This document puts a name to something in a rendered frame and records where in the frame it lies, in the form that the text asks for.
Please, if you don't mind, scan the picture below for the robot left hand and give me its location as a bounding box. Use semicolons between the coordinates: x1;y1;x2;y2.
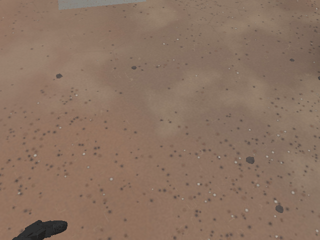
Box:
12;220;68;240

